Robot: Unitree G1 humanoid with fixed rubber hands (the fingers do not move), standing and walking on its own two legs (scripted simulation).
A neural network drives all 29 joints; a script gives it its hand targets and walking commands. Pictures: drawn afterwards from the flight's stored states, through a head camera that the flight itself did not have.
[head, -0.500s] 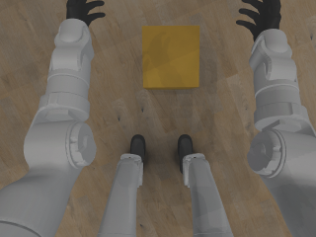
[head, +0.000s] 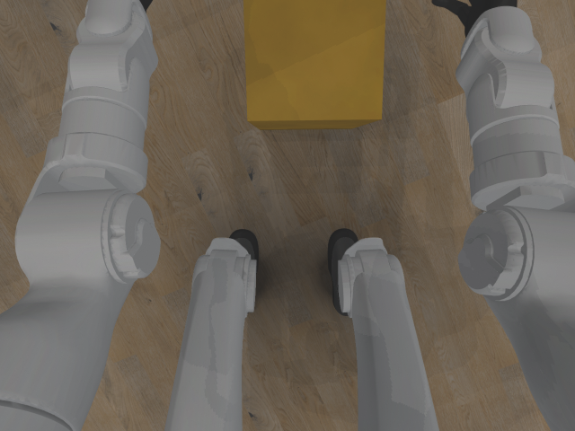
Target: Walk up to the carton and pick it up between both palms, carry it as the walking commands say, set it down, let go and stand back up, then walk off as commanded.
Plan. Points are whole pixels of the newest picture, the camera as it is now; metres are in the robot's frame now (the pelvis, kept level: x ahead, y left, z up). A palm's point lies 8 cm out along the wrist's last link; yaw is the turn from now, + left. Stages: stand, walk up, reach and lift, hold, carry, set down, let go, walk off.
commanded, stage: reach and lift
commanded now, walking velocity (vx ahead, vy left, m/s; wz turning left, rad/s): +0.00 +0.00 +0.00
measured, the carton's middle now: (309, 65) +0.55 -0.02 -0.41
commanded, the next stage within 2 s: none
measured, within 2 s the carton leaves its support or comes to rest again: neither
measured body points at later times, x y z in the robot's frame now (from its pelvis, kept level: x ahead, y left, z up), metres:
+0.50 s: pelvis -0.02 +0.00 -0.12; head +0.36 +0.00 +0.12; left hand +0.56 +0.17 -0.30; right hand +0.55 -0.19 -0.29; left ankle +0.08 +0.13 -0.50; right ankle +0.08 -0.12 -0.50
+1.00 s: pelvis -0.02 +0.00 -0.17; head +0.36 +0.00 +0.04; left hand +0.57 +0.17 -0.36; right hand +0.55 -0.20 -0.36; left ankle +0.08 +0.12 -0.50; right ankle +0.08 -0.12 -0.50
